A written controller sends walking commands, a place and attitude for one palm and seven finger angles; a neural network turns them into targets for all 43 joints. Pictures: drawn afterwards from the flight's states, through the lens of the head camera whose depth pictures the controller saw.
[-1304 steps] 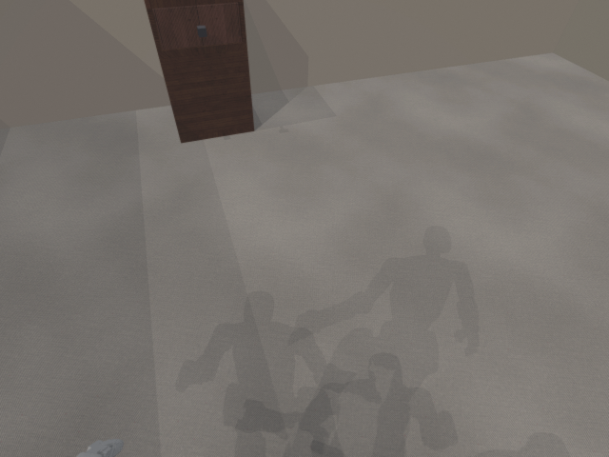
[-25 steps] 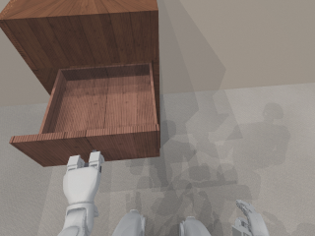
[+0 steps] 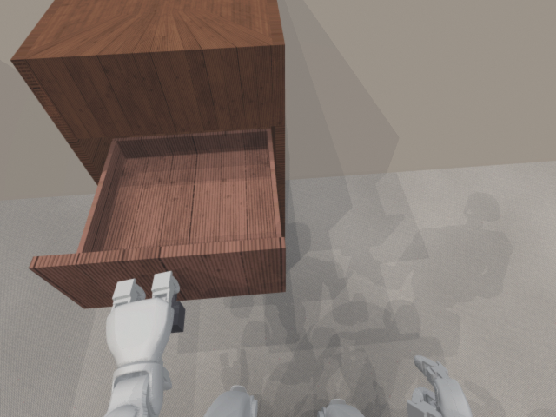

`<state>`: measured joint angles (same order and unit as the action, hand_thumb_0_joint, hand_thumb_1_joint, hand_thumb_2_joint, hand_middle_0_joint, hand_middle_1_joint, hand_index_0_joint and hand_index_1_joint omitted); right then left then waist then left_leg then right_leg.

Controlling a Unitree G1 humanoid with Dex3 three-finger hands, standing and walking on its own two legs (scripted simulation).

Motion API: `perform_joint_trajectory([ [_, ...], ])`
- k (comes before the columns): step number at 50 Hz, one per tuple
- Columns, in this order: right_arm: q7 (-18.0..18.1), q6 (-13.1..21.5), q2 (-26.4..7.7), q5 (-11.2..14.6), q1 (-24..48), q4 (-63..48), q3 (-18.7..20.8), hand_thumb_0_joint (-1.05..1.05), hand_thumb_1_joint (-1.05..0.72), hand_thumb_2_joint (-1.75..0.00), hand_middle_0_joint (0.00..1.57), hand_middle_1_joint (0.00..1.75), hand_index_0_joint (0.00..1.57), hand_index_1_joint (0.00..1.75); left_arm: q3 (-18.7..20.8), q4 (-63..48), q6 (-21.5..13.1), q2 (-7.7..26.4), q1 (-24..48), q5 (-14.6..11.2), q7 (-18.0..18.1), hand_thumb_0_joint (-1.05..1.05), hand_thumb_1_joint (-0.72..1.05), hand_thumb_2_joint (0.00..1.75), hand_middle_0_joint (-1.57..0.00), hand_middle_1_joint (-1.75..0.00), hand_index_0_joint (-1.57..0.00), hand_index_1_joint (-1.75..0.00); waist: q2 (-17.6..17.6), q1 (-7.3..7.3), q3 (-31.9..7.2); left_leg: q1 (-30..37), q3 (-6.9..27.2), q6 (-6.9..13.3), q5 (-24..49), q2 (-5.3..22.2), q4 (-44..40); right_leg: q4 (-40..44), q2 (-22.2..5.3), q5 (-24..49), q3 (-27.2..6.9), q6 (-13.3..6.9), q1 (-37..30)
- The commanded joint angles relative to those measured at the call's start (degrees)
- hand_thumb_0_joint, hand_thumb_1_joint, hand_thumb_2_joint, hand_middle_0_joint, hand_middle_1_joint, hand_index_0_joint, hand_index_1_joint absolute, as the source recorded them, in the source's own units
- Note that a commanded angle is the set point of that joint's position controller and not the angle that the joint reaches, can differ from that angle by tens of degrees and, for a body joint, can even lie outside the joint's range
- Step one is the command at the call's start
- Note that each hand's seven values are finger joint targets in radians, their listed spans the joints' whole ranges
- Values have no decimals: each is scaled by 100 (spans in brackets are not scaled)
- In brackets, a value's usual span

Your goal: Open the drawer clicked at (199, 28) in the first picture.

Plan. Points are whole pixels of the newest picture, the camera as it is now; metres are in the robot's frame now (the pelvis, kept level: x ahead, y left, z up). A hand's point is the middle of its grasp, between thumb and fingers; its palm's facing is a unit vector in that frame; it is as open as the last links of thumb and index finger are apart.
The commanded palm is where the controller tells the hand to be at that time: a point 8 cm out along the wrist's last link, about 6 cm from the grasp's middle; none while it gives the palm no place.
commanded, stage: lift the hand off the handle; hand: left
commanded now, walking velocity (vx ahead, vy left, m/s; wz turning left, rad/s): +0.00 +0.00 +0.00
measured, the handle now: (171, 305) +0.30 +0.21 -0.07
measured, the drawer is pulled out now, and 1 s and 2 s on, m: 0.28 0.28 0.28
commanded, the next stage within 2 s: draw the hand back to the body in 1.94 s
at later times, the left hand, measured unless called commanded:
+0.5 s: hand (149, 324) +0.25 +0.21 -0.02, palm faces +0.00 -0.08 -1.00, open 13.8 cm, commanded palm +0.22 +0.21 +0.03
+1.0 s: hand (143, 313) +0.25 +0.21 +0.01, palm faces +0.02 -0.10 -1.00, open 13.8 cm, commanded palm +0.22 +0.20 +0.07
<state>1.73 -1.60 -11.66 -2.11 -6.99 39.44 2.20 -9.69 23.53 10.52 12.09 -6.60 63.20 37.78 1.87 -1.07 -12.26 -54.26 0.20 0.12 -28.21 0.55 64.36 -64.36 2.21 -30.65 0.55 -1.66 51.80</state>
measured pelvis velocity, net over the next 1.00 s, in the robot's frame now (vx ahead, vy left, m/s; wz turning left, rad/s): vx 0.01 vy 0.00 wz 0.00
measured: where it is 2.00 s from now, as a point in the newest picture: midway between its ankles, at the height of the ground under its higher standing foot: outside the picture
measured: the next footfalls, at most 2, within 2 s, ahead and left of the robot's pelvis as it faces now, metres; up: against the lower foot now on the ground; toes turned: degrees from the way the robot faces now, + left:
none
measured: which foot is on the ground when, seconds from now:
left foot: down 0.00-1.00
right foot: down 0.00-1.00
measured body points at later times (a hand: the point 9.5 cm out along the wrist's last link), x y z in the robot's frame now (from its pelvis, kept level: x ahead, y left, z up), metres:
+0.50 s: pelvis +0.01 +0.00 +0.02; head +0.05 -0.01 +0.47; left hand +0.24 +0.21 +0.03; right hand +0.19 -0.23 -0.09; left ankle +0.02 +0.12 -0.65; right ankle +0.00 -0.10 -0.65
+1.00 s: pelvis +0.01 +0.00 +0.04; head +0.04 -0.02 +0.49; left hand +0.25 +0.21 +0.07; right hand +0.20 -0.24 -0.07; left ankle +0.02 +0.12 -0.65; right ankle +0.00 -0.10 -0.65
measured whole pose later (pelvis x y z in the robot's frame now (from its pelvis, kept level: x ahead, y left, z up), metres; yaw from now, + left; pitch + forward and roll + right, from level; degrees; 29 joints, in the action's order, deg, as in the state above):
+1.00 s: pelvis +0.01 +0.00 +0.04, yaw +0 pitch +11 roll +0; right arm 1.8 -3.5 -12.7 -0.7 -7.3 37.3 1.8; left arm -10.9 13.5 11.3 14.5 -10.8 60.3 29.8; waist 2.7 -1.7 -9.0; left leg -37.7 0.0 -0.1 -24.2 0.3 51.2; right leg -51.5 2.0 -26.7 0.0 -1.8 35.6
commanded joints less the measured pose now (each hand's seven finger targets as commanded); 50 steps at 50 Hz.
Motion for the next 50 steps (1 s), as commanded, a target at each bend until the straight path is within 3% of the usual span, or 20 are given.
perform_joint_trajectory([
  [1, 43, 257, -718, 14, 406, -850, 221, 0, -90, -90, 20, 30, 20, 30, 228, -1240, -43, 657, 508, 56, 112, 0, -50, 30, -30, -120, -30, -120, -199, 47, -1313, 1600, -36, 148, 1414, -193, -839, 1238, 41, 1798, -14, -89, -766],
  [6, 63, 267, -714, -14, 428, -859, 205, 0, -90, -90, 20, 30, 20, 30, 178, -1415, -209, 685, 737, 134, 83, 0, -50, 30, -30, -120, -30, -120, 58, 83, -1163, 1805, 30, 136, 1326, -168, -955, 1294, 51, 1476, 50, -111, -568],
  [8, 50, 266, -694, -20, 434, -893, 214, 0, -90, -90, 20, 30, 20, 30, 95, -1439, -234, 591, 675, 165, 117, 0, -50, 30, -30, -120, -30, -120, 35, 89, -1192, 1897, 19, 144, 1351, -174, -952, 1308, 51, 1484, 63, -102, -569],
  [12, 39, 228, -687, -14, 476, -882, 185, 0, -90, -90, 20, 30, 20, 30, 349, -1324, -152, 776, 525, 126, 149, 0, -50, 30, -30, -120, -30, -120, -116, -38, -1342, 1887, -23, 127, 1437, -195, -1023, 1341, 56, 1631, 38, -79, -843],
  [13, 41, 222, -687, 4, 436, -888, 213, 0, -90, -90, 20, 30, 20, 30, 323, -1278, -103, 748, 565, 105, 135, 0, -50, 30, -30, -120, -30, -120, -137, -1, -1206, 1850, -25, 127, 1407, -193, -1046, 1389, 63, 1677, 17, -85, -886],
  [17, -3, 164, -690, 41, 527, -941, 178, 0, -90, -90, 20, 30, 20, 30, 130, -1418, 67, 622, 524, 63, 32, 0, -50, 30, -30, -120, -30, -120, -94, -36, -1260, 2060, -44, 117, 1553, -184, -1201, 1485, 63, 1781, 35, -77, -1063],
  [20, 22, 146, -706, 79, 491, -971, 185, 0, -90, -90, 20, 30, 20, 30, 49, -1380, 151, 583, 524, -20, -127, 0, -50, 30, -30, -120, -30, -120, -276, 38, -957, 2031, -45, 146, 1410, -195, -1316, 1671, 62, 1715, 13, -64, -1167],
  [21, 37, 139, -732, 85, 490, -974, 185, 0, -90, -90, 20, 30, 20, 30, 188, -1466, 145, 728, 564, -47, -163, 0, -50, 30, -30, -120, -30, -120, -317, 26, -1067, 2087, -32, 148, 1469, -191, -1344, 1700, 64, 1809, -24, -73, -1277],
  [22, 37, 132, -703, 81, 552, -985, 142, 0, -90, -90, 20, 30, 20, 30, 68, -1550, 115, 657, 602, -29, -205, 0, -50, 30, -30, -120, -30, -120, -263, 9, -1095, 2136, -60, 154, 1488, -200, -1352, 1699, 38, 1814, -19, -47, -1278],
  [28, 71, 150, -680, 69, 490, -960, 161, 0, -90, -90, 20, 30, 20, 30, 177, -1575, -76, 775, 710, 40, -262, 0, -50, 30, -30, -120, -30, -120, -88, 21, -835, 2247, -44, 153, 1405, -196, -1465, 1798, 49, 1649, -21, -79, -1228],
  [30, 50, 160, -678, 65, 478, -970, 160, 0, -90, -90, 20, 30, 20, 30, 147, -1603, -106, 747, 716, 55, -242, 0, -50, 30, -30, -120, -30, -120, -8, 2, -843, 2321, -32, 139, 1418, -192, -1510, 1804, 59, 1587, 17, -91, -1213],
  [32, 45, 161, -686, 58, 498, -963, 148, 0, -90, -90, 20, 30, 20, 30, 249, -1703, -123, 842, 848, 30, -216, 0, -50, 30, -30, -120, -30, -120, -56, -40, -1049, 2368, -60, 142, 1469, -197, -1521, 1817, 46, 1636, -7, -65, -1343],
  [35, 42, 167, -686, 91, 478, -975, 187, 0, -90, -90, 20, 30, 20, 30, 306, -1614, -43, 830, 585, -53, -238, 0, -50, 30, -30, -120, -30, -120, -238, -56, -1003, 2329, -86, 150, 1550, -220, -1556, 1884, 56, 1894, -57, -58, -1585],
  [37, 39, 138, -696, 98, 556, -985, 148, 0, -90, -90, 20, 30, 20, 30, 438, -1700, 14, 986, 533, -77, -258, 0, -50, 30, -30, -120, -30, -120, -213, -138, -1166, 2349, -123, 142, 1643, -237, -1589, 1901, 30, 2077, -111, -37, -1784],
  [39, 32, 117, -703, 125, 578, -998, 137, 0, -90, -90, 20, 30, 20, 30, 284, -1668, 93, 856, 532, -120, -334, 0, -50, 30, -30, -120, -30, -120, -366, -57, -928, 2340, -120, 154, 1626, -242, -1644, 2010, 26, 2138, -114, -18, -1799],
  [42, 41, 88, -718, 144, 620, -1031, 125, 0, -90, -90, 20, 30, 20, 30, 404, -1871, 119, 1021, 460, -160, -433, 0, -50, 30, -30, -120, -30, -120, -312, -109, -976, 2477, -140, 158, 1734, -246, -1737, 2081, 17, 2282, -159, -18, -1989],
  [46, 24, 99, -728, 145, 619, -1093, 149, 0, -90, -90, 20, 30, 20, 30, 125, -2140, 67, 810, 395, -203, -564, 0, -50, 30, -30, -120, -30, -120, -173, 5, -716, 2718, -98, 166, 1791, -219, -1860, 2215, 32, 2196, -82, -53, -1919],
  [50, 4, 97, -691, 121, 611, -1102, 152, 0, -90, -90, 20, 30, 20, 30, 95, -2226, -31, 780, 246, -120, -617, 0, -50, 30, -30, -120, -30, -120, -142, -43, -682, 2868, -87, 159, 1855, -211, -1925, 2214, 49, 2159, -52, -65, -1894],
])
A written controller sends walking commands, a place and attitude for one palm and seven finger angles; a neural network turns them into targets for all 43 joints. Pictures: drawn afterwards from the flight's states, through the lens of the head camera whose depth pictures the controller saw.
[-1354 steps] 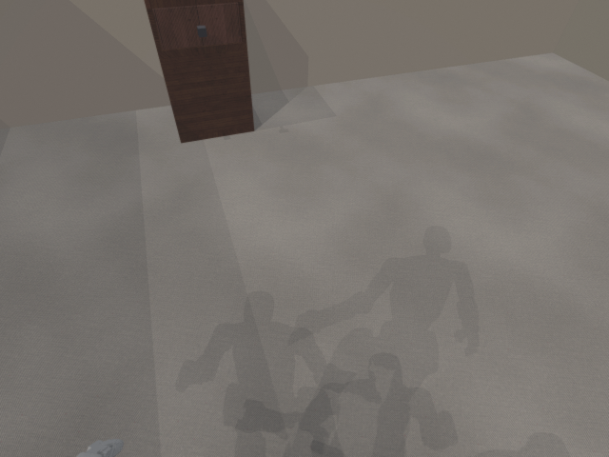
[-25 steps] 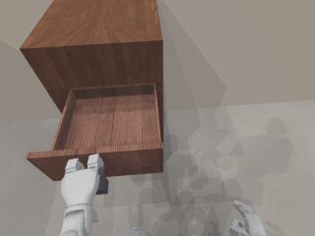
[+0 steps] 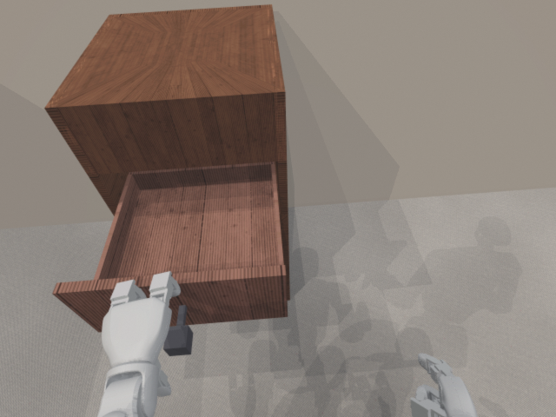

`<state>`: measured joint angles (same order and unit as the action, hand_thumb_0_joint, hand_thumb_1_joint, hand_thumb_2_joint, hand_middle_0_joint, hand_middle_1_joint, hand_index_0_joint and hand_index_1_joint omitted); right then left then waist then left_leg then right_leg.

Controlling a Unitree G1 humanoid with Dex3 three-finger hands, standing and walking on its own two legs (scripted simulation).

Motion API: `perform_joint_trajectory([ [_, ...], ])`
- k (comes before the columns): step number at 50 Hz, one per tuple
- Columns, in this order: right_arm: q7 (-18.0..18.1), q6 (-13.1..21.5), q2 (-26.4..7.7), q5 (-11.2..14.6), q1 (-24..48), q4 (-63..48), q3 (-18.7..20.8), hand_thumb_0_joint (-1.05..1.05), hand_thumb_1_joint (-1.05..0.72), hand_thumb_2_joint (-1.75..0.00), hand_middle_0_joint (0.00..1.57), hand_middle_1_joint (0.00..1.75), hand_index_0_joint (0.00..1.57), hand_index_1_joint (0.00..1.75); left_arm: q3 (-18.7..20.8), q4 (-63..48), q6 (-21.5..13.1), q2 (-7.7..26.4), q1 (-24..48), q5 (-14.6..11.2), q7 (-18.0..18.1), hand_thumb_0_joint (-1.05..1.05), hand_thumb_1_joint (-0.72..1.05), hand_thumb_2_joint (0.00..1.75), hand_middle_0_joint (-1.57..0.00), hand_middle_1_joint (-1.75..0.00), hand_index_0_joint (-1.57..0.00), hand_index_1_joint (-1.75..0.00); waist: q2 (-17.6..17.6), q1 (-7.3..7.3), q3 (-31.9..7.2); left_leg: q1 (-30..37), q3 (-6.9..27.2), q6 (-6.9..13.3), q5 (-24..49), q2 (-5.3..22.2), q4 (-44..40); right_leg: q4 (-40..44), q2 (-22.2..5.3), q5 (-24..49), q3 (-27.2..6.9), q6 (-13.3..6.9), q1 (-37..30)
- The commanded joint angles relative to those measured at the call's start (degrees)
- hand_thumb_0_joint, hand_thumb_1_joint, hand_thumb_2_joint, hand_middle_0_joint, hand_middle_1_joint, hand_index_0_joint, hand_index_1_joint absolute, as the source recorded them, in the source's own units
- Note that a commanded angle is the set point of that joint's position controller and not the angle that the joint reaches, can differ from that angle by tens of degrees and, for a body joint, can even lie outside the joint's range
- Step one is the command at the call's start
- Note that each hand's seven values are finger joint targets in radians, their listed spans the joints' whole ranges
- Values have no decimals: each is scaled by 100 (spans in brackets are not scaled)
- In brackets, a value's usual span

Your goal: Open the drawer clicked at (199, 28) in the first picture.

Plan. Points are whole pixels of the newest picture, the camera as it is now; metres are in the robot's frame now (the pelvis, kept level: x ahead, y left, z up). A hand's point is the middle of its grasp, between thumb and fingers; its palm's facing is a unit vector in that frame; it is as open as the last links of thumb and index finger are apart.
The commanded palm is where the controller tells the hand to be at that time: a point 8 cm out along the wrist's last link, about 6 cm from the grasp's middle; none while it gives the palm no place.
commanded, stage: lift the hand off the handle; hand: left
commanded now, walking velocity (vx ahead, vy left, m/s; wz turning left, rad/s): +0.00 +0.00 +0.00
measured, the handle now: (180, 329) +0.28 +0.21 -0.11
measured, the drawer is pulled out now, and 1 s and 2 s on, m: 0.28 0.28 0.28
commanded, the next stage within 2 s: draw the hand back to the body in 0.94 s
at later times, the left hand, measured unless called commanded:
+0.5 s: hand (150, 327) +0.24 +0.21 +0.01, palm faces +0.02 -0.11 -0.99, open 13.8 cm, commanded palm +0.21 +0.21 +0.07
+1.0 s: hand (133, 324) +0.23 +0.22 +0.03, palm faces +0.03 -0.13 -0.99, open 13.8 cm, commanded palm +0.21 +0.22 +0.09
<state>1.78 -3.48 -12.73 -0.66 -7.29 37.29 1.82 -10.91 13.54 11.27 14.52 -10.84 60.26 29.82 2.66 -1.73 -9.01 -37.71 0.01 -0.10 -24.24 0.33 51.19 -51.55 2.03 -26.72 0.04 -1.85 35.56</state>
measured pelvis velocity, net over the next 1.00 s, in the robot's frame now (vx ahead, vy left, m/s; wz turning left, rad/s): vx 0.00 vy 0.00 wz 0.00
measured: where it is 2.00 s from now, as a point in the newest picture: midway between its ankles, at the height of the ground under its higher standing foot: outside the picture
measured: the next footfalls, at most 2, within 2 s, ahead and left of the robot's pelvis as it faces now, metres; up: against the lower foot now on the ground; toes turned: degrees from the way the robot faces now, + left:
none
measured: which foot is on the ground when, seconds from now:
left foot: down 0.00-1.00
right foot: down 0.00-1.00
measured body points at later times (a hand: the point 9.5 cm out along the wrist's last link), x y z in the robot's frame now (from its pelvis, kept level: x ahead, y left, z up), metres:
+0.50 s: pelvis +0.00 -0.01 +0.02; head +0.01 -0.04 +0.46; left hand +0.23 +0.21 +0.06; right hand +0.21 -0.23 -0.09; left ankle +0.01 +0.12 -0.69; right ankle -0.01 -0.10 -0.69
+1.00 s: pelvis +0.00 +0.00 +0.02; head +0.00 -0.03 +0.47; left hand +0.23 +0.22 +0.09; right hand +0.21 -0.22 -0.07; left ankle +0.01 +0.12 -0.69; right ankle -0.01 -0.10 -0.69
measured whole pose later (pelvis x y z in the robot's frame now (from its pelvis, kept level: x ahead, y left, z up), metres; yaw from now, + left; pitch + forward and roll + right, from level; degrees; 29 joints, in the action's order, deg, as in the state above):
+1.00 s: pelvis +0.00 +0.00 +0.02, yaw +0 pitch +5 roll +1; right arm 1.8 -2.8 -12.4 0.1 -5.2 37.6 0.8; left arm -8.7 4.1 8.9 18.1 -13.2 57.8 20.2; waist 3.2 -3.6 -5.9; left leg -25.7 -0.4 -0.2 -19.7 0.2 40.6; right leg -41.8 1.8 -22.4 -0.6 -1.8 24.1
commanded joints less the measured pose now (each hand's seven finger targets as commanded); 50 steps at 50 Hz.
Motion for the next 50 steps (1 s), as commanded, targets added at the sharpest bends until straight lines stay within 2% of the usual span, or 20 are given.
perform_joint_trajectory([
  [1, -20, 279, -606, -22, 648, -913, 191, 0, -90, -90, 20, 30, 20, 30, 273, -1329, -112, 598, 610, 167, 169, 0, -50, 30, -30, -120, -30, -120, -120, -19, -1093, 1274, -67, 165, 1548, -181, -638, 939, 73, 1838, 2, -68, -350],
  [5, -73, 262, -568, -14, 710, -958, 188, 0, -90, -90, 20, 30, 20, 30, 158, -1467, -93, 506, 581, 195, 166, 0, -50, 30, -30, -120, -30, -120, -166, -29, -960, 1340, -73, 165, 1569, -179, -701, 980, 69, 1844, 16, -56, -383],
  [6, -55, 242, -590, -9, 727, -926, 174, 0, -90, -90, 20, 30, 20, 30, 389, -1338, -50, 719, 604, 197, 175, 0, -50, 30, -30, -120, -30, -120, -246, -38, -861, 1290, -60, 150, 1520, -177, -752, 1026, 90, 1785, 15, -69, -413],
  [9, -33, 231, -556, -8, 837, -919, 120, 0, -90, -90, 20, 30, 20, 30, 512, -1384, -17, 829, 797, 250, 181, 0, -50, 30, -30, -120, -30, -120, -418, -119, -968, 1278, -106, 166, 1420, -217, -786, 1098, 63, 1763, -81, -19, -549],
  [10, -24, 243, -550, 0, 831, -923, 146, 0, -90, -90, 20, 30, 20, 30, 407, -1349, 21, 720, 733, 222, 154, 0, -50, 30, -30, -120, -30, -120, -349, -84, -838, 1303, -124, 172, 1429, -220, -809, 1132, 57, 1829, -79, -28, -572],
  [12, -27, 229, -545, 16, 895, -922, 108, 0, -90, -90, 20, 30, 20, 30, 494, -1457, 49, 836, 838, 190, 112, 0, -50, 30, -30, -120, -30, -120, -301, -148, -988, 1382, -133, 161, 1476, -225, -871, 1167, 47, 1850, -122, -15, -704],
  [17, -18, 240, -539, 47, 948, -942, 82, 0, -90, -90, 20, 30, 20, 30, 215, -1620, 92, 662, 733, 26, -157, 0, -50, 30, -30, -120, -30, -120, -307, -92, -934, 1574, -138, 191, 1593, -233, -970, 1329, 16, 2042, -139, 14, -875],
  [18, 4, 235, -549, 63, 912, -938, 127, 0, -90, -90, 20, 30, 20, 30, 268, -1540, 92, 685, 622, -33, -223, 0, -50, 30, -30, -120, -30, -120, -364, -69, -746, 1535, -130, 196, 1555, -230, -1002, 1374, 24, 2049, -159, 2, -885],
  [23, 29, 248, -551, 46, 946, -930, 91, 0, -90, -90, 20, 30, 20, 30, 514, -1635, -32, 946, 539, -36, -404, 0, -50, 30, -30, -120, -30, -120, -516, -126, -659, 1530, -139, 202, 1521, -253, -1107, 1471, 1, 2100, -226, 30, -1050],
  [27, 9, 284, -519, 17, 995, -923, 56, 0, -90, -90, 20, 30, 20, 30, 721, -1983, -205, 1156, 532, 22, -385, 0, -50, 30, -30, -120, -30, -120, -299, -211, -860, 1662, -170, 185, 1654, -263, -1116, 1484, -28, 2335, -290, 34, -1203],
  [31, -13, 310, -541, 42, 992, -931, 116, 0, -90, -90, 20, 30, 20, 30, 803, -2064, -227, 1131, 213, -72, -389, 0, -50, 30, -30, -120, -30, -120, -214, -207, -702, 1680, -168, 164, 1708, -253, -1204, 1557, -7, 2446, -316, -3, -1296],
  [36, -17, 330, -564, 59, 1034, -927, 119, 0, -90, -90, 20, 30, 20, 30, 767, -2226, -195, 1126, 228, -161, -487, 0, -50, 30, -30, -120, -30, -120, -287, -152, -588, 1781, -159, 174, 1674, -229, -1306, 1655, -13, 2323, -261, 15, -1286],
  [37, -27, 341, -540, 52, 1094, -947, 71, 0, -90, -90, 20, 30, 20, 30, 758, -2285, -191, 1150, 218, -139, -512, 0, -50, 30, -30, -120, -30, -120, -291, -217, -636, 1781, -171, 183, 1624, -245, -1315, 1672, -33, 2187, -260, 53, -1289],
  [38, 0, 333, -549, 69, 1077, -929, 105, 0, -90, -90, 20, 30, 20, 30, 658, -2250, -170, 1066, 330, -187, -551, 0, -50, 30, -30, -120, -30, -120, -287, -116, -435, 1793, -161, 196, 1541, -234, -1352, 1722, -20, 2055, -231, 34, -1198],
  [40, 27, 363, -553, 59, 1084, -907, 99, 0, -90, -90, 20, 30, 20, 30, 607, -2325, -225, 1100, 731, -167, -598, 0, -50, 30, -30, -120, -30, -120, -218, -74, -377, 1855, -147, 208, 1422, -227, -1384, 1784, -30, 1775, -210, 47, -1075],
  [42, 26, 384, -545, 50, 1120, -911, 41, 0, -90, -90, 20, 30, 20, 30, 712, -2301, -243, 1212, 639, -134, -648, 0, -50, 30, -30, -120, -30, -120, -302, -168, -486, 1900, -140, 212, 1397, -233, -1430, 1832, -33, 1645, -207, 62, -1133],
  [43, 45, 376, -544, 69, 1072, -876, 87, 0, -90, -90, 20, 30, 20, 30, 640, -2180, -247, 1120, 664, -186, -678, 0, -50, 30, -30, -120, -30, -120, -324, -96, -340, 1884, -134, 210, 1357, -218, -1452, 1843, -21, 1625, -186, 38, -1093],
  [44, 36, 389, -549, 50, 1086, -879, 62, 0, -90, -90, 20, 30, 20, 30, 699, -2191, -286, 1179, 714, -134, -697, 0, -50, 30, -30, -120, -30, -120, -410, -156, -510, 1907, -135, 207, 1397, -223, -1445, 1834, -25, 1650, -189, 60, -1125],
  [46, 38, 371, -560, 82, 1043, -880, 85, 0, -90, -90, 20, 30, 20, 30, 783, -1952, -251, 1192, 340, -189, -756, 0, -50, 30, -30, -120, -30, -120, -307, -203, -427, 1868, -149, 182, 1454, -213, -1504, 1866, -8, 1753, -198, 18, -1246],
  [50, 8, 366, -550, 77, 1022, -904, 88, 0, -90, -90, 20, 30, 20, 30, 646, -2062, -293, 1058, 565, -151, -761, 0, -50, 30, -30, -120, -30, -120, -212, -186, -472, 1930, -133, 172, 1552, -195, -1529, 1783, 7, 1793, -115, 1, -1208],
])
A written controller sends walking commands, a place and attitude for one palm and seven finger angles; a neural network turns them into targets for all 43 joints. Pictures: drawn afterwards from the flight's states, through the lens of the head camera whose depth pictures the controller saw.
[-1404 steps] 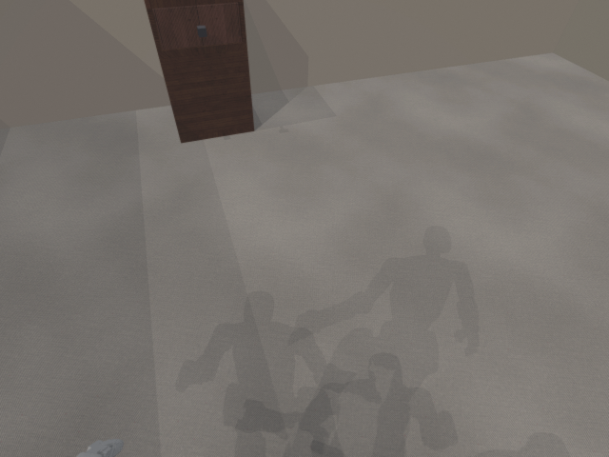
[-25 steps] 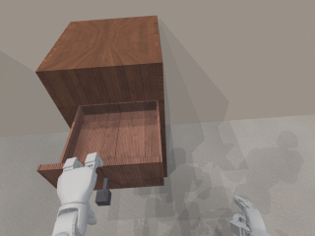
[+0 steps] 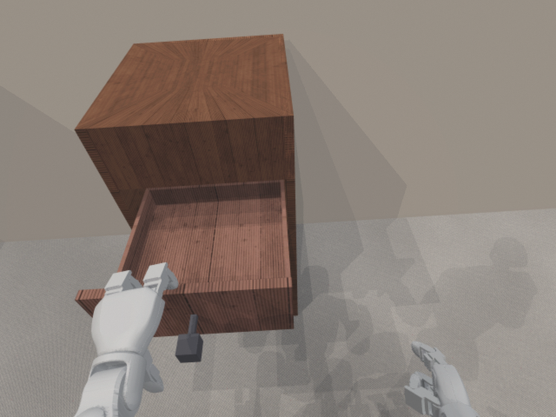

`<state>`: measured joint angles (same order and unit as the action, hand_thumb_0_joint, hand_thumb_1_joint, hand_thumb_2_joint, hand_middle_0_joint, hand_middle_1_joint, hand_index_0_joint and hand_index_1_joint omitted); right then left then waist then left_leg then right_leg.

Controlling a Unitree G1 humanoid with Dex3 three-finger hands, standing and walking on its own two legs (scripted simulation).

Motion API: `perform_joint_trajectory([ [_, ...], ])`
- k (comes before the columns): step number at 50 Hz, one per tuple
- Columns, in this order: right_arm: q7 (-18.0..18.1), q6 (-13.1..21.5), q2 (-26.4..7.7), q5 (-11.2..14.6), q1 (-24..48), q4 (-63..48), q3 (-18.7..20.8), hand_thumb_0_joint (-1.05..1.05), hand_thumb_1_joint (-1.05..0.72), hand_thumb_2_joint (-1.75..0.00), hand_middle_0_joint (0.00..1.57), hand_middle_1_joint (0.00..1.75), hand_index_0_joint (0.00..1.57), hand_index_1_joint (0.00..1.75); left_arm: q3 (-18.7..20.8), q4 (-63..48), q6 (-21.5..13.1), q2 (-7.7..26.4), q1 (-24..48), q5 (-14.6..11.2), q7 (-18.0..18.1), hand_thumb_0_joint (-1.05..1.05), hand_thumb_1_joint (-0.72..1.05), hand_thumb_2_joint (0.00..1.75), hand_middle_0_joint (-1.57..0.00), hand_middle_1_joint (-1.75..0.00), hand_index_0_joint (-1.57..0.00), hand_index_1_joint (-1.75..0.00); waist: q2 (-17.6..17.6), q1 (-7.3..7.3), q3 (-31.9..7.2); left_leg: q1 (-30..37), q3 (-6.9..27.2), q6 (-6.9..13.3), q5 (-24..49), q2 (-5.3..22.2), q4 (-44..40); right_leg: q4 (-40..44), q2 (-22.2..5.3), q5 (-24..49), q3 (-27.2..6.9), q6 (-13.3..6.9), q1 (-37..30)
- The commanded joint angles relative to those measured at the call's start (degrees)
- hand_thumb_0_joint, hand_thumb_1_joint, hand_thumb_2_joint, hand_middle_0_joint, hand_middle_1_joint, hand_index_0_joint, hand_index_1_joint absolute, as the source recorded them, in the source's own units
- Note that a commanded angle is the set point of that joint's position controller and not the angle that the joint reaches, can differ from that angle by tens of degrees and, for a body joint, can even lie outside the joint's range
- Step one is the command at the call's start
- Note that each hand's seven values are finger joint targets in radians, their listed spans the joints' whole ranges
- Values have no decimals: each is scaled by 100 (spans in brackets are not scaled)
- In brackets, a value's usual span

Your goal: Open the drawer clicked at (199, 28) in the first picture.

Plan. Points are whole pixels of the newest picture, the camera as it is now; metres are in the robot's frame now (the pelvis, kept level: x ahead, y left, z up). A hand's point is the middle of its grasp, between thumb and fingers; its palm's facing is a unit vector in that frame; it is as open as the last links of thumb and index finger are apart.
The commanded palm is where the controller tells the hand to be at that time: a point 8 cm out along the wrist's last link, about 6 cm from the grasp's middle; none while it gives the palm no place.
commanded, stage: draw the hand back to the body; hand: left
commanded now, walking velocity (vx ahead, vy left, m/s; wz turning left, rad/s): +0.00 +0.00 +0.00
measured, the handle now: (191, 337) +0.28 +0.21 -0.14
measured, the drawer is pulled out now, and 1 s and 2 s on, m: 0.28 0.28 0.28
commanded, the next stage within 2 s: step back with the hand held close in 1.64 s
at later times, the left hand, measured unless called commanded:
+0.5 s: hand (122, 331) +0.21 +0.23 +0.06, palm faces +0.08 -0.14 -0.99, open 13.8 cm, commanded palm +0.18 +0.24 +0.12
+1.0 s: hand (104, 291) +0.21 +0.22 +0.15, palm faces +0.35 -0.86 -0.37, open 12.4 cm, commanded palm +0.16 +0.26 +0.17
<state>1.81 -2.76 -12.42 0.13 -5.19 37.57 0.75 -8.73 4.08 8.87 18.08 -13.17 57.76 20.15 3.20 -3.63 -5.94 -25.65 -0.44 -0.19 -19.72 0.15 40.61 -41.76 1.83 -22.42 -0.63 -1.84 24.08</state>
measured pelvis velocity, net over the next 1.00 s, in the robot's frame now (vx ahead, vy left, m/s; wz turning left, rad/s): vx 0.03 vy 0.00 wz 0.02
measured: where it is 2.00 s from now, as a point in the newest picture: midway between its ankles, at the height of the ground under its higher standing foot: outside the picture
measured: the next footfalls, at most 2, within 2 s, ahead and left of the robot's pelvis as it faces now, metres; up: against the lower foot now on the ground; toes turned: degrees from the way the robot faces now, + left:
none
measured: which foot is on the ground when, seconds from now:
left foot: down 0.00-1.00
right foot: down 0.00-1.00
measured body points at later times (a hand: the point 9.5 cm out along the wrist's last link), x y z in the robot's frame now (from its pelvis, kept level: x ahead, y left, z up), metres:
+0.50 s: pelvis +0.01 +0.01 +0.01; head -0.01 -0.03 +0.46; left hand +0.20 +0.24 +0.11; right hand +0.23 -0.20 -0.08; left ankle +0.01 +0.12 -0.72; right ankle -0.01 -0.10 -0.72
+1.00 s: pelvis +0.03 +0.00 +0.02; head +0.01 -0.03 +0.47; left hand +0.19 +0.26 +0.17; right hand +0.22 -0.22 -0.06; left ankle +0.01 +0.12 -0.72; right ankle -0.01 -0.10 -0.72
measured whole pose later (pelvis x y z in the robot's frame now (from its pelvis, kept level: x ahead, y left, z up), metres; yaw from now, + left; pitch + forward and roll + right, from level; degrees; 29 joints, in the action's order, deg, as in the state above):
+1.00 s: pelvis +0.03 +0.00 +0.02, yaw +1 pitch -3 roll +0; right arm 5.0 7.8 -12.4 0.0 -11.6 35.3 -1.7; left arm 11.1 -23.4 -4.1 17.4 -29.9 -2.3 7.5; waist 3.3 -2.0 0.4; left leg -8.0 1.0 -0.8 -16.1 0.8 27.1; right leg -25.3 2.4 -17.5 0.5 -2.2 4.7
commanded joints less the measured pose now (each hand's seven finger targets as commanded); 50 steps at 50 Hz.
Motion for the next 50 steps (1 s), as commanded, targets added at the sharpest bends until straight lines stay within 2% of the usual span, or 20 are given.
perform_joint_trajectory([
  [1, 6, 288, -594, -2, 805, -941, 199, 0, -90, -90, 20, 30, 20, 30, 505, -1107, -53, 773, 809, 90, 214, 0, -50, 30, -30, -120, -30, -120, -269, -8, -816, 706, -83, 168, 1072, -169, -503, 836, 31, 1301, -55, -11, -116],
  [6, 6, 309, -573, -23, 819, -993, 214, 0, -90, -90, 20, 30, 20, 30, 935, -1645, -133, 1172, 595, 109, 338, 0, -50, 30, -30, -120, -30, -120, -39, -138, -1111, 872, -88, 162, 1305, -155, -528, 804, 55, 1474, -67, -57, -324],
  [7, -27, 323, -534, -40, 869, -1046, 167, 0, -90, -90, 20, 30, 20, 30, 814, -1885, -139, 1069, 558, 153, 362, 0, -50, 30, -30, -120, -30, -120, 50, -156, -1144, 939, -95, 170, 1350, -151, -501, 774, 38, 1470, -28, -45, -258],
  [13, -96, 280, -569, 46, 939, -1079, 181, 0, -90, -90, 20, 30, 20, 30, 529, -1956, 154, 744, 1, -89, 145, 0, -50, 30, -30, -120, -30, -120, -228, -70, -665, 931, -54, 174, 1356, -81, -695, 904, 63, 1464, 48, -25, -292],
  [16, -93, 247, -600, 70, 997, -1128, 142, 0, -90, -90, 20, 30, 20, 30, 580, -2115, 259, 884, -4, -151, -48, 0, -50, 30, -30, -120, -30, -120, -329, -53, -525, 979, -40, 183, 1292, -75, -807, 1038, 57, 1318, 55, -17, -353],
  [18, -90, 258, -581, 50, 1008, -1147, 137, 0, -90, -90, 20, 30, 20, 30, 627, -2462, 203, 1003, 38, -124, -132, 0, -50, 30, -30, -120, -30, -120, -124, -96, -620, 1118, -38, 207, 1335, -86, -822, 1044, 46, 1327, 60, -29, -404],
  [22, -132, 297, -556, 10, 928, -1230, 62, 0, -90, -90, 20, 30, 20, 30, 786, -2825, 10, 1171, -277, -90, -226, 0, -50, 30, -30, -120, -30, -120, -130, -174, -627, 1209, -17, 217, 1437, -85, -817, 1068, 30, 1332, 112, -16, -431],
  [27, -129, 275, -551, 9, 967, -1213, 27, 0, -90, -90, 20, 30, 20, 30, 1073, -2820, -56, 1384, -258, -93, -275, 0, -50, 30, -30, -120, -30, -120, -100, -182, -305, 1222, -17, 197, 1301, -93, -888, 1259, 25, 1209, 48, -16, -413],
  [31, -79, 283, -560, 36, 1045, -1197, 43, 0, -90, -90, 20, 30, 20, 30, 1325, -2935, -60, 1556, -446, -282, -396, 0, -50, 30, -30, -120, -30, -120, -47, -209, -460, 1390, -32, 187, 1430, -114, -956, 1434, 10, 1466, -86, -19, -722],
  [32, -78, 293, -543, 32, 1025, -1218, 10, 0, -90, -90, 20, 30, 20, 30, 1203, -2926, -50, 1448, -507, -322, -459, 0, -50, 30, -30, -120, -30, -120, -167, -206, -418, 1390, -47, 214, 1409, -117, -944, 1440, -20, 1483, -27, 22, -697],
  [33, 28, 609, -291, 125, 483, -1659, -3, 0, -90, -90, 20, 30, 20, 30, 935, -3159, -467, -415, -270, -4733, -826, 0, -47, 32, -30, -118, -30, -118, -723, 416, 263, 2063, -80, 369, 1017, 106, -1053, 1693, 34, 1440, 194, 83, -839],
  [34, 119, 857, -435, 116, 530, -1601, -60, 0, -90, -90, 20, 30, 20, 30, 1302, -3247, -779, 255, -445, -5082, -937, 0, -43, 33, -29, -115, -29, -115, -714, 245, 35, 2122, -70, 354, 790, 107, -1171, 1712, -6, 1185, 174, 112, -981],
  [35, 179, 989, -409, 92, 595, -1545, -117, 0, -90, -90, 20, 30, 20, 30, 1499, -3251, -933, 453, -532, -5093, -949, 0, -40, 34, -29, -113, -29, -113, -416, 171, 115, 2117, -109, 345, 749, 45, -1238, 1772, -17, 1169, 138, 92, -1010],
  [36, 303, 1017, -478, 39, 510, -1526, -161, 0, -90, -90, 20, 30, 20, 30, 1940, -3407, -1090, 711, -884, -5484, -974, 0, -36, 36, -29, -111, -29, -111, -643, 113, 201, 2045, -49, 297, 897, 57, -1324, 1927, -68, 1176, 181, 117, -1097],
  [38, 410, 1190, -500, -19, 417, -1471, -191, 0, -90, -90, 20, 30, 20, 30, 2258, -3984, -1336, 1001, -554, -5697, -1000, 0, -29, 39, -29, -107, -29, -107, -440, 79, 59, 2099, -63, 249, 1193, 42, -1422, 1975, -181, 1500, 168, 130, -1313],
  [40, 455, 1299, -460, -55, 317, -1375, -193, 0, -90, -90, 20, 30, 20, 30, 2396, -4070, -1447, 965, -764, -5826, -1028, 0, -22, 42, -28, -102, -28, -102, -106, 80, 152, 2118, -110, 207, 1418, 40, -1461, 2036, -220, 1762, 177, 128, -1358],
  [41, 451, 1349, -475, -59, 294, -1304, -184, 0, -90, -90, 20, 30, 20, 30, 2582, -4063, -1492, 1116, -818, -5851, -1022, 0, -18, 43, -28, -100, -28, -100, 289, 57, 245, 2072, -113, 163, 1456, 32, -1507, 2117, -231, 1770, 156, 91, -1406],
  [44, 393, 1411, -430, -37, 177, -1227, -159, 0, -90, -90, 20, 30, 20, 30, 2428, -4001, -1563, 768, -1211, -5952, -1126, 0, -8, 48, -27, -93, -27, -93, 469, 94, 383, 2077, -90, 121, 1760, 89, -1590, 2068, -242, 2065, 210, 87, -1494],
  [47, 326, 1425, -457, -14, 193, -1176, -76, 0, -90, -90, 20, 30, 20, 30, 2383, -3785, -1611, 597, -1548, -6025, -1225, 0, 2, 52, -26, -86, -26, -86, 94, 104, 451, 2035, -80, 123, 1949, 132, -1635, 2102, -230, 2258, 252, 118, -1570],
  [50, 305, 1411, -518, -13, 216, -1175, 19, 0, -90, -90, 20, 30, 20, 30, 2503, -3963, -1707, 668, -1672, -6044, -1274, 0, 13, 57, -25, -80, -25, -80, -297, 77, 85, 2171, -137, 175, 2211, 132, -1584, 2079, -239, 2631, 239, 166, -1709],
])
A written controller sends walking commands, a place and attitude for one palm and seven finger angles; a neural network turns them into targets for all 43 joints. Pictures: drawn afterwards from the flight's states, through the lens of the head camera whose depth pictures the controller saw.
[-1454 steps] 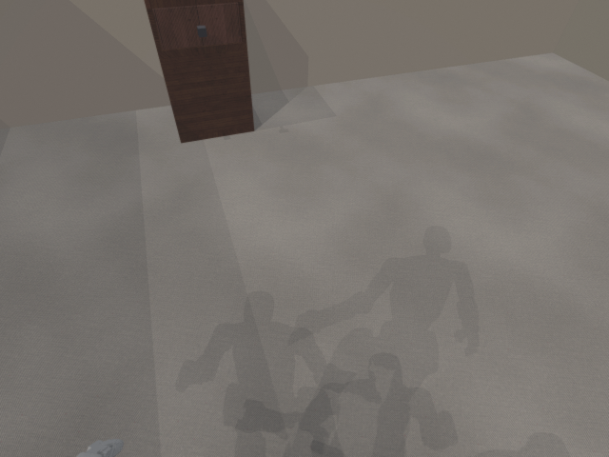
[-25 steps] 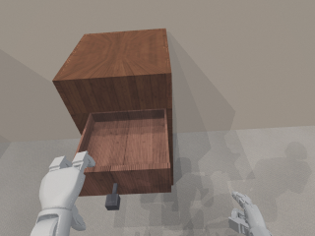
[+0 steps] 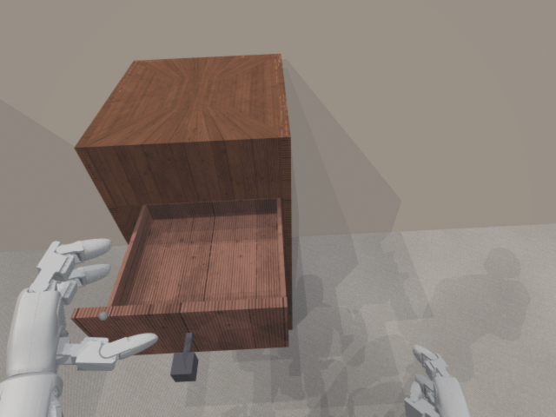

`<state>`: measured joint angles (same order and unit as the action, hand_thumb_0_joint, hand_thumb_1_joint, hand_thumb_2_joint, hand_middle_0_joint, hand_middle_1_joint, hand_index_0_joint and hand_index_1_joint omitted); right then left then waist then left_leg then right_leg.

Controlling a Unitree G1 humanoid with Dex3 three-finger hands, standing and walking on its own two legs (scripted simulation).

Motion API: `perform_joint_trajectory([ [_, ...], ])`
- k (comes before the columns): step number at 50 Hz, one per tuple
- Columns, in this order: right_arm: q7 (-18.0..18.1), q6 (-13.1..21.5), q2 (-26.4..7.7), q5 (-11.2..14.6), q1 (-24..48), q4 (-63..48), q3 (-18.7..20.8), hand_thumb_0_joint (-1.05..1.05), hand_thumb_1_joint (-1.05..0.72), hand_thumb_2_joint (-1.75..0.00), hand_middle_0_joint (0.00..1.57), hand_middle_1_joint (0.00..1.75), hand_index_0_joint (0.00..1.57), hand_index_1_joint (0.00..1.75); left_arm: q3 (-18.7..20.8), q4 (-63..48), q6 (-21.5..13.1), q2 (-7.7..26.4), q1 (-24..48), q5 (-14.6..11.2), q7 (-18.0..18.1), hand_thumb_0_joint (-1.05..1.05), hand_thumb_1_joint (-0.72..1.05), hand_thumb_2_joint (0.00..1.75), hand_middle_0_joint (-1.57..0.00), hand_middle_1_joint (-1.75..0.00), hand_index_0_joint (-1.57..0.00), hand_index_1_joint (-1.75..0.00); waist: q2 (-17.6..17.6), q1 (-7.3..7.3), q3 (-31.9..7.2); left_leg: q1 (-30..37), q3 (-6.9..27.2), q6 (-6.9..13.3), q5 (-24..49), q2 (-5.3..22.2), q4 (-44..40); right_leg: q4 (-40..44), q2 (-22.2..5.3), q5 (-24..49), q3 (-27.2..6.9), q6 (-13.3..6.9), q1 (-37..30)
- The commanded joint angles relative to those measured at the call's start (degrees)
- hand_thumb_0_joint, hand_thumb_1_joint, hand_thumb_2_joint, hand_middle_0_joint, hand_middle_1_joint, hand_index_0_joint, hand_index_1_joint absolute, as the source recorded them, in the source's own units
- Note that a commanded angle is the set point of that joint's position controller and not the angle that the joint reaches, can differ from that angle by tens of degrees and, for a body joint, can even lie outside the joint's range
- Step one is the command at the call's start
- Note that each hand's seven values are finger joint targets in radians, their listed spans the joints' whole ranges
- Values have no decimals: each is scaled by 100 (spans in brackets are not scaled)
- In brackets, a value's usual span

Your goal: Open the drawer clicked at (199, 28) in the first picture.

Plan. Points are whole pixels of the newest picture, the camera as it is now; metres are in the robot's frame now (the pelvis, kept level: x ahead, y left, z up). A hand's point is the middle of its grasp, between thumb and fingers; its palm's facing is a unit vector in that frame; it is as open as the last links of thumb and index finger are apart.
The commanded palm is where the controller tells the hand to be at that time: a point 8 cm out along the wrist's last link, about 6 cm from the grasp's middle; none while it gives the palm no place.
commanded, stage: draw the hand back to the body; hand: left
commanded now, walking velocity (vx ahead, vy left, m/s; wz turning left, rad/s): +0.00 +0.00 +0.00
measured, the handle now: (186, 355) +0.26 +0.21 -0.16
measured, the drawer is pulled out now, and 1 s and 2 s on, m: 0.28 0.28 0.28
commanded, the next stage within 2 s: step back with the hand held close in 0.64 s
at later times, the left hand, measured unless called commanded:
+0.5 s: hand (67, 314) +0.18 +0.24 +0.16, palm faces +0.40 -0.83 -0.40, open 8.1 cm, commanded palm +0.13 +0.28 +0.18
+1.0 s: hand (62, 317) +0.18 +0.26 +0.14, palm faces +0.30 -0.84 -0.46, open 7.4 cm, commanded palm +0.11 +0.30 +0.18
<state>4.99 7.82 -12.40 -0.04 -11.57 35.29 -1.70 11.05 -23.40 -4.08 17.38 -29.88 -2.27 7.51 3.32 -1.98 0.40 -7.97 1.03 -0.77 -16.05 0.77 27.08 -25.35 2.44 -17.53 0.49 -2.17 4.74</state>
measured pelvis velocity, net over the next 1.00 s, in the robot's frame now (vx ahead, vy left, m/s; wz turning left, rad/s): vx -0.02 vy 0.02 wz -0.01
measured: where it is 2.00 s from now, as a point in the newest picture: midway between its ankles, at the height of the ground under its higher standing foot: outside the picture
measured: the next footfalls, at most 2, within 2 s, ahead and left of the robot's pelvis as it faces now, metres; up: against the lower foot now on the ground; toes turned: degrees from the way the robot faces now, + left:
left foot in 1.60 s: -0.05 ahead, +0.13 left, +0.00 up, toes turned +3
right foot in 1.80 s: -0.20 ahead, -0.14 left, +0.00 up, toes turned +4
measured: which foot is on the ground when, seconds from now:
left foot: down 0.00-1.00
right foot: down 0.00-1.00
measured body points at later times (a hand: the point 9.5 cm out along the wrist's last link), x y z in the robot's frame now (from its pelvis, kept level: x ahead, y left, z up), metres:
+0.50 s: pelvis +0.00 +0.00 +0.00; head -0.02 -0.02 +0.45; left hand +0.15 +0.29 +0.18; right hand +0.20 -0.21 -0.07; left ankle -0.01 +0.13 -0.74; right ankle -0.04 -0.09 -0.74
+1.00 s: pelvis -0.02 +0.02 +0.00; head +0.00 +0.02 +0.45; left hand +0.16 +0.30 +0.17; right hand +0.16 -0.22 -0.08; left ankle -0.01 +0.13 -0.74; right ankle -0.04 -0.09 -0.74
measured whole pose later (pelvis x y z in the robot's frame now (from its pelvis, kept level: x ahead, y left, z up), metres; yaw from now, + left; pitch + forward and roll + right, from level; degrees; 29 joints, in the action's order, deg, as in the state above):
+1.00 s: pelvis -0.02 +0.02 +0.00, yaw -1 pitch +1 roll -1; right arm 3.6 2.4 -12.9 0.9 -8.5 33.4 0.4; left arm 19.3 -29.8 -9.5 20.4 -34.7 -2.5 6.3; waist 1.5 0.6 1.5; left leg -14.6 0.3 0.8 -13.7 0.4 27.2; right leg -23.1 1.9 -13.7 -0.1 -0.5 10.4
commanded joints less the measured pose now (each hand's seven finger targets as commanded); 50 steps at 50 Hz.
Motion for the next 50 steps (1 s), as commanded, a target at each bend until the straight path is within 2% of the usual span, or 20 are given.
perform_joint_trajectory([
  [1, -8, 352, -512, 2, 918, -919, 284, 0, -90, -90, 20, 30, 20, 30, 560, -1143, -406, 751, -55, -52, -20, 0, 17, 58, -25, -77, -25, -77, -413, -84, -452, 382, -288, 232, 1826, 61, -237, 510, -285, 2154, 126, 200, 271],
  [4, 7, 370, -528, 27, 910, -934, 313, 0, -90, -90, 20, 30, 20, 30, 729, -1489, -503, 946, 42, -40, 0, 0, 27, 63, -25, -70, -25, -70, -320, -90, -636, 462, -297, 236, 1806, 67, -254, 473, -322, 2119, 103, 212, 239],
  [6, 20, 395, -533, 34, 921, -891, 324, 0, -90, -90, 20, 30, 20, 30, 868, -1606, -538, 1081, 92, -25, 31, 0, 34, 66, -24, -66, -24, -66, 34, -90, -629, 488, -326, 217, 1793, 33, -245, 535, -320, 2091, 71, 184, 255],
  [8, 20, 400, -512, 43, 867, -873, 321, 0, -90, -90, 20, 30, 20, 30, 981, -1640, -566, 1116, 13, -37, 56, 0, 41, 69, -24, -62, -24, -62, 49, -103, -686, 483, -310, 208, 1848, 47, -242, 478, -336, 2131, 97, 187, 221],
  [17, 3, 346, -478, 103, 962, -818, 345, 0, -90, -90, 20, 30, 20, 30, 1219, -1428, -567, 1106, 4, -135, 26, 0, 73, 82, -21, -41, -21, -41, -159, -97, -331, 384, -282, 190, 1677, 101, -300, 543, -321, 1943, 104, 203, 378],
  [20, -14, 289, -508, 91, 973, -832, 348, 0, -90, -90, 20, 30, 20, 30, 1100, -1253, -550, 962, -21, -149, -20, 0, 83, 87, -21, -34, -21, -34, -346, -104, -279, 377, -274, 211, 1554, 95, -324, 593, -297, 1781, 116, 220, 473],
  [22, -23, 281, -499, 105, 987, -851, 348, 0, -90, -90, 20, 30, 20, 30, 992, -1261, -524, 896, 32, -162, -40, 0, 90, 90, -20, -30, -20, -30, -296, -62, -244, 358, -265, 211, 1485, 115, -339, 591, -330, 1720, 88, 218, 455],
  [26, -18, 307, -527, 62, 988, -860, 312, 0, -90, -90, 20, 30, 20, 30, 1163, -1617, -565, 1173, 318, -128, 1, 0, 90, 90, -20, -30, -20, -30, 5, -108, -417, 413, -229, 190, 1479, 68, -357, 654, -313, 1641, 69, 175, 389],
  [28, -11, 319, -508, 64, 986, -883, 295, 0, -90, -90, 20, 30, 20, 30, 1179, -1626, -559, 1167, 235, -128, 21, 0, 90, 90, -20, -30, -20, -30, -75, -124, -484, 429, -213, 200, 1473, 74, -349, 612, -317, 1631, 73, 177, 371],
  [31, -17, 348, -499, 62, 986, -873, 279, 0, -90, -90, 20, 30, 20, 30, 1204, -1739, -553, 1202, 308, -121, 38, 0, 90, 90, -20, -30, -20, -30, 213, -123, -436, 427, -213, 165, 1440, 57, -358, 679, -312, 1548, 74, 145, 385],
  [34, -22, 353, -479, 93, 981, -899, 281, 0, -90, -90, 20, 30, 20, 30, 1081, -1653, -528, 1049, 186, -135, 38, 0, 90, 90, -20, -30, -20, -30, 52, -97, -361, 379, -166, 166, 1441, 104, -380, 576, -316, 1502, 106, 151, 383],
  [37, -41, 356, -490, 97, 984, -884, 290, 0, -90, -90, 20, 30, 20, 30, 1051, -1577, -523, 1002, 154, -134, 28, 0, 90, 90, -20, -30, -20, -30, 128, -95, -273, 319, -143, 140, 1413, 113, -422, 579, -309, 1423, 131, 137, 394],
  [38, -19, 213, -708, 55, 738, -1110, 304, 0, -90, -90, 20, 30, 20, 30, 2028, -2279, -815, 1962, 991, -53, 103, 0, 90, 90, -20, -30, -20, -30, -132, 101, 206, -103, 132, 254, 1190, 154, -228, 872, -458, 1888, -461, 160, 803],
  [39, -31, 119, -642, 15, 753, -921, 331, 0, -90, -90, 20, 30, 20, 30, 1684, -1655, -848, 1402, 469, -15, 39, 0, 90, 90, -20, -30, -20, -30, -594, 194, 109, -129, 141, 275, 1032, 116, -70, 919, -562, 1926, -452, 155, 810],
  [40, -53, 69, -641, 54, 850, -997, 356, 0, -90, -90, 20, 30, 20, 30, 1493, -1484, -796, 1223, 171, -10, 6, 0, 90, 90, -20, -30, -20, -30, -705, 207, 82, -77, 126, 264, 1043, 123, -11, 917, -656, 2102, -589, 131, 857],
  [41, -54, 29, -677, 33, 815, -1043, 375, 0, -90, -90, 20, 30, 20, 30, 1498, -1596, -822, 1230, 140, 9, -2, 0, 90, 90, -20, -30, -20, -30, -552, 217, -46, -55, 100, 251, 1189, 113, 8, 860, -689, 2364, -574, 109, 790],
  [42, -95, -33, -673, 49, 803, -1020, 364, 0, -90, -90, 20, 30, 20, 30, 1370, -1436, -853, 1047, -114, -1, -35, 0, 90, 90, -20, -30, -20, -30, -524, 206, -251, -96, 75, 260, 1284, 137, -1, 772, -693, 2211, -461, 132, 692],
  [46, -117, -188, -697, 89, 924, -1110, 441, 0, -90, -90, 20, 30, 20, 30, 1437, -1643, -877, 1139, -560, -34, -38, 0, 90, 90, -20, -30, -20, -30, -226, 185, -750, -106, 74, 263, 2036, 293, -100, 483, -667, 2493, -350, 167, 424],
  [47, -120, -244, -670, 83, 910, -1119, 438, 0, -90, -90, 20, 30, 20, 30, 1471, -1686, -883, 1173, -659, -25, -21, 0, 90, 90, -20, -30, -20, -30, -382, 181, -845, -173, 117, 264, 2139, 315, -130, 419, -615, 2450, -255, 193, 346],
  [50, -92, -309, -665, 92, 942, -1250, 464, 0, -90, -90, 20, 30, 20, 30, 1627, -2201, -925, 1388, -750, -26, 23, 0, 90, 90, -20, -30, -20, -30, -250, 183, -1074, -276, 166, 270, 2531, 398, -109, 183, -568, 2551, -185, 202, 221],
])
